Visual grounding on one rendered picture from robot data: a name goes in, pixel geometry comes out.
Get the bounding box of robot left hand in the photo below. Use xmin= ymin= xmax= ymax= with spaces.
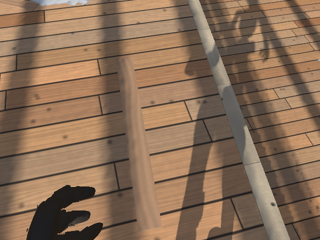
xmin=26 ymin=185 xmax=103 ymax=240

